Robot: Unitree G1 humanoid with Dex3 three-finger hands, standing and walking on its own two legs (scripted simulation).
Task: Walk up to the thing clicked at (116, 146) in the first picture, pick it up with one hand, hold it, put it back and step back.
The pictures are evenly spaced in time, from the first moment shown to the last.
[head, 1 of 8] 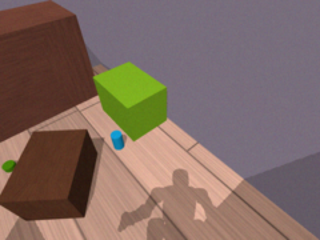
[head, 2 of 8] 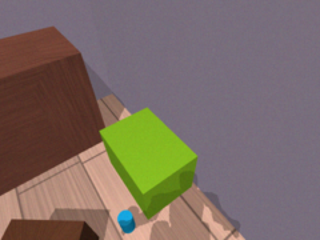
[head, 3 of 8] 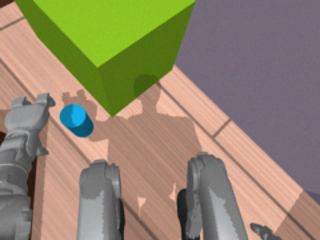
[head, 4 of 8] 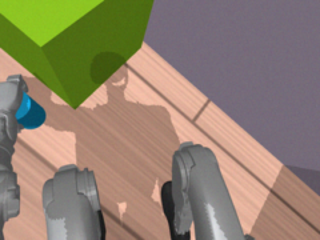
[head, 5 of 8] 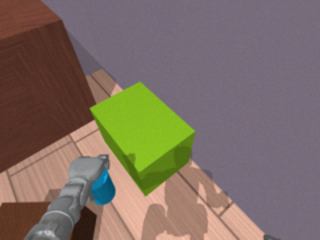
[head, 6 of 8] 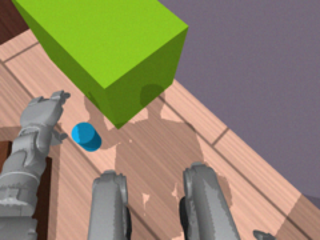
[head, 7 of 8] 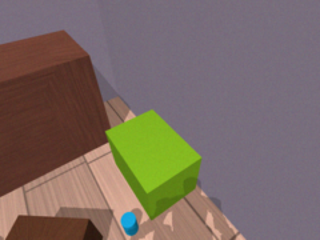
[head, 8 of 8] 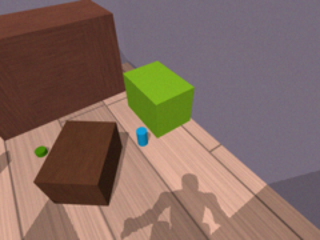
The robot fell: no
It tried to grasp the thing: yes
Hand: left
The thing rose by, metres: 0.62
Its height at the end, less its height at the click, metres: +0.00
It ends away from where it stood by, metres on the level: 0.01
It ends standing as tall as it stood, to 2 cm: yes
